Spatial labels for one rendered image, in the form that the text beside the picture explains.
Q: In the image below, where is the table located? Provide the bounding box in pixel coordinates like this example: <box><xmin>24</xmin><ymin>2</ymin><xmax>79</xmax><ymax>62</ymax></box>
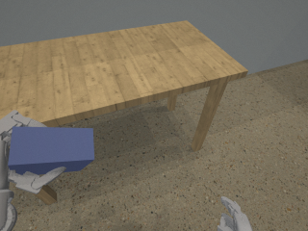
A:
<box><xmin>0</xmin><ymin>20</ymin><xmax>248</xmax><ymax>205</ymax></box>

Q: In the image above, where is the robot right hand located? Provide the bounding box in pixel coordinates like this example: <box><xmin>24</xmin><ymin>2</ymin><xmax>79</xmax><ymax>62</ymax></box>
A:
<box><xmin>218</xmin><ymin>196</ymin><xmax>253</xmax><ymax>231</ymax></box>

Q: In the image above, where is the robot left hand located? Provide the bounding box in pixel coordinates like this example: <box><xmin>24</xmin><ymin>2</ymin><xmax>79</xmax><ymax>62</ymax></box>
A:
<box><xmin>0</xmin><ymin>110</ymin><xmax>66</xmax><ymax>194</ymax></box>

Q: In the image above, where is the sponge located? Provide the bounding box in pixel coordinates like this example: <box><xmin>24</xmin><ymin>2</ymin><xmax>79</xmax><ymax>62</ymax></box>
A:
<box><xmin>8</xmin><ymin>126</ymin><xmax>94</xmax><ymax>175</ymax></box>

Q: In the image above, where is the robot left forearm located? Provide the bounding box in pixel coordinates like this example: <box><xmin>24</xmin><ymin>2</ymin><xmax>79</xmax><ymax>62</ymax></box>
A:
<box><xmin>0</xmin><ymin>189</ymin><xmax>17</xmax><ymax>231</ymax></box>

